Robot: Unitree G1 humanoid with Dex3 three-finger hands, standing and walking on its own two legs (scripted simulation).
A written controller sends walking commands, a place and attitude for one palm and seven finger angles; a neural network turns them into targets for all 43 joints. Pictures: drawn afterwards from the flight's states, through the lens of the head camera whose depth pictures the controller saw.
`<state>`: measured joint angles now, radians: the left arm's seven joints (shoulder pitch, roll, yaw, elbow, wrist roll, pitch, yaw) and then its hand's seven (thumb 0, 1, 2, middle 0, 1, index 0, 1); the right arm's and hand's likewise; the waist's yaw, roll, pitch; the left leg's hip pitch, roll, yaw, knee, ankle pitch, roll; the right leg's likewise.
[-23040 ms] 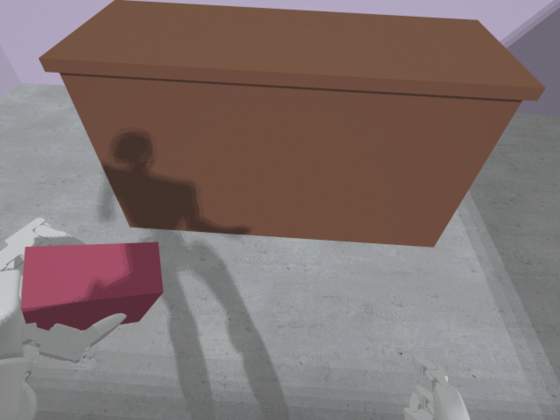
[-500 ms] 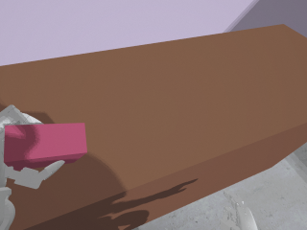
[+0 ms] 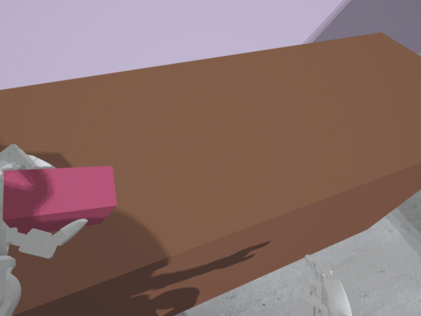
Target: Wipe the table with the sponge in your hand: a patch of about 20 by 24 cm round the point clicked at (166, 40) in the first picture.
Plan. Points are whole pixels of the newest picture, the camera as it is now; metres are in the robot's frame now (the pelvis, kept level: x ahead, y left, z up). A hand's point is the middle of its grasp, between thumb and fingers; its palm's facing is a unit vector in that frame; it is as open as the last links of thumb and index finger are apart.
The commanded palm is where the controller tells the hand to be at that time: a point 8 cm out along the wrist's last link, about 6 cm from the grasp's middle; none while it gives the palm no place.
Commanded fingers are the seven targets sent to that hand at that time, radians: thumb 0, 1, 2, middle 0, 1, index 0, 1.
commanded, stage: shuffle to correct the standing spot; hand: left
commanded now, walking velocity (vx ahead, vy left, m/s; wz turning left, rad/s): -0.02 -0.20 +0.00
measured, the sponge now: (77, 201) +0.24 +0.22 +0.14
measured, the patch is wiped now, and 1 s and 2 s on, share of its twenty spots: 0.00 0.00 0.00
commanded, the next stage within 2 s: none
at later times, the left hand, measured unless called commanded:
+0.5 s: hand (88, 211) +0.21 +0.19 +0.16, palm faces +0.39 -0.85 -0.37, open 9.8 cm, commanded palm +0.15 +0.23 +0.17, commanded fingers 0.00 0.10 1.30 -1.20 -1.60 -1.20 -1.60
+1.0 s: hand (102, 213) +0.21 +0.17 +0.16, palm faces +0.37 -0.84 -0.40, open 9.8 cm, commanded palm +0.16 +0.21 +0.17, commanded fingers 0.00 0.10 1.30 -1.20 -1.60 -1.20 -1.60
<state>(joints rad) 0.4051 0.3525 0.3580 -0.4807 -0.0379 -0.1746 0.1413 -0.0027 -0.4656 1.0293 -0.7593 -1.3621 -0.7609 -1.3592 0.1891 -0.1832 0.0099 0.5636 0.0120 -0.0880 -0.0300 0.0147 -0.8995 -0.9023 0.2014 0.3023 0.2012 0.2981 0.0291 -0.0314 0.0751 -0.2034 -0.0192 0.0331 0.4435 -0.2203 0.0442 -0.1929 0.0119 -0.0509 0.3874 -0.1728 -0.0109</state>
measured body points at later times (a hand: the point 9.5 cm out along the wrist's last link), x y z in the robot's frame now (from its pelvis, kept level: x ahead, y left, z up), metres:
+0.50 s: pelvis -0.01 -0.05 -0.01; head +0.02 -0.04 +0.44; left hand +0.19 +0.24 +0.18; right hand +0.17 -0.29 -0.08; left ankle +0.01 +0.09 -0.74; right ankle +0.02 -0.11 -0.74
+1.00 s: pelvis +0.00 -0.07 -0.01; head +0.03 -0.06 +0.44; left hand +0.19 +0.22 +0.18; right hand +0.17 -0.30 -0.09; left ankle +0.01 +0.08 -0.74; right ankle +0.02 -0.11 -0.74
